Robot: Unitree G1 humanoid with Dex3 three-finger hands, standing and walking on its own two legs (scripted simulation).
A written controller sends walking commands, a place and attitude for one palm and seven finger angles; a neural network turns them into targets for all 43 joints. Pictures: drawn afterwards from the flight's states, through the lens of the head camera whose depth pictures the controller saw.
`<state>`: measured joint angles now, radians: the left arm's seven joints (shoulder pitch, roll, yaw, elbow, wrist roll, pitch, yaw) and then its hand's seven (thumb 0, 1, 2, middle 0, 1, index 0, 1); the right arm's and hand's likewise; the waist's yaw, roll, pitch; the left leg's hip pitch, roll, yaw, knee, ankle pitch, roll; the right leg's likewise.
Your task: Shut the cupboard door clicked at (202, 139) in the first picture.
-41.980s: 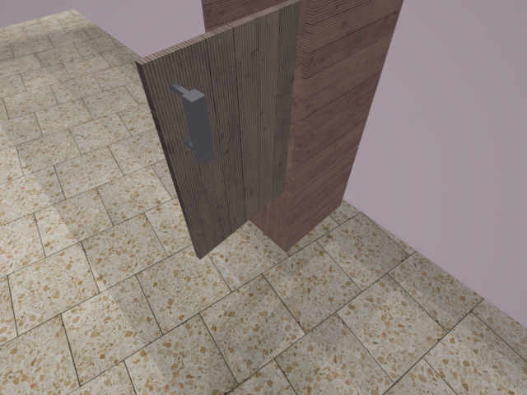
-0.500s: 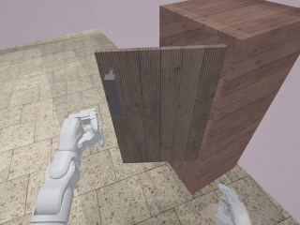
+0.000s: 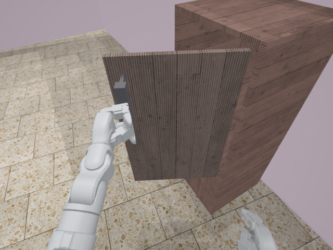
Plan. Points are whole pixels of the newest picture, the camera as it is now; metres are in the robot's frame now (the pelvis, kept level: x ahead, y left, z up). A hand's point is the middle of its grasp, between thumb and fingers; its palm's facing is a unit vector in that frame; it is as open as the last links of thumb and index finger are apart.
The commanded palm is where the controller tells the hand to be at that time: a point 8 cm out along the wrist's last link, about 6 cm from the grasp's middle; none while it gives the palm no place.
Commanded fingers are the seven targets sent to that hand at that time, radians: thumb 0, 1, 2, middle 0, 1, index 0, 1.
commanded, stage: bring the fist close to the handle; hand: left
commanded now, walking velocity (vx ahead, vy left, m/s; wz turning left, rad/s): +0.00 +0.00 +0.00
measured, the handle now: (125, 101) +0.46 +0.15 +0.14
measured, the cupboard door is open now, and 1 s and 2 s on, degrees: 62 59 44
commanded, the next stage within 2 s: push the door shut along its arc in 0.48 s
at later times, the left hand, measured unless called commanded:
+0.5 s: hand (136, 124) +0.36 +0.11 +0.15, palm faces +0.10 -0.99 -0.01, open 3.1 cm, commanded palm +0.33 +0.15 +0.14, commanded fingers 0.00 0.90 0.90 -1.30 -1.50 -1.30 -1.50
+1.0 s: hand (137, 113) +0.40 +0.11 +0.15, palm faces +0.02 -1.00 -0.02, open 3.1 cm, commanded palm +0.38 +0.15 +0.14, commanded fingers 0.00 0.90 0.90 -1.30 -1.50 -1.30 -1.50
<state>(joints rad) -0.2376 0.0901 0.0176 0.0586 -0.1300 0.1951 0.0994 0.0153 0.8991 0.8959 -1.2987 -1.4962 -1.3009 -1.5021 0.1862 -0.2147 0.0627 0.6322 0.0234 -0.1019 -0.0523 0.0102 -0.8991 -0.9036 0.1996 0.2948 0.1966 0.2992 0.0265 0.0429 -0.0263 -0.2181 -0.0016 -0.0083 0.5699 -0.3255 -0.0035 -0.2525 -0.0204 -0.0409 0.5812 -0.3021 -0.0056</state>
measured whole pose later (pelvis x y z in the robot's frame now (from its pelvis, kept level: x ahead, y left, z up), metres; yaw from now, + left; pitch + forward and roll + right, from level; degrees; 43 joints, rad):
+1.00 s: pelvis -0.01 +0.00 +0.00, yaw +0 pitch +1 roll +0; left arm -0.56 0.15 0.08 0.53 -0.14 0.04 0.03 0.02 0.90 0.90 -1.31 -1.50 -1.31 -1.50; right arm 0.23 -0.23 0.04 0.66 0.04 -0.07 -0.07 0.01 -0.90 -0.90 0.20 0.29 0.20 0.30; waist -0.01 0.04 -0.03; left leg -0.28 0.00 -0.01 0.57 -0.31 0.00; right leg -0.31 -0.02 -0.04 0.57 -0.28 -0.01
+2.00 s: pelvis +0.00 +0.00 -0.01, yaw -2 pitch +14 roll +0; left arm -1.13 0.40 0.25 1.26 -0.10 -0.22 -0.25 0.00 0.89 0.91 -1.30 -1.50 -1.30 -1.50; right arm 0.45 -0.29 0.00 0.71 0.00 -0.07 -0.02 0.00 -0.90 -0.90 0.20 0.29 0.20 0.30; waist -0.19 0.05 -0.06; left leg -0.58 0.02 0.02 0.70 -0.36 0.00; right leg -0.62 0.00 -0.01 0.68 -0.30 0.00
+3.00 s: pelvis +0.02 +0.00 -0.02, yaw -3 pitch +17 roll -1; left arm -1.16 0.17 0.34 1.21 0.04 -0.22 0.33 0.02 0.90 0.90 -1.30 -1.50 -1.30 -1.50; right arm 0.48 -0.22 -0.02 0.70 -0.09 -0.01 0.09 0.00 -0.90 -0.90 0.20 0.29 0.20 0.30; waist -0.19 0.07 -0.12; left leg -0.61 0.03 0.03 0.71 -0.39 0.00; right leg -0.65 0.02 0.00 0.67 -0.32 0.00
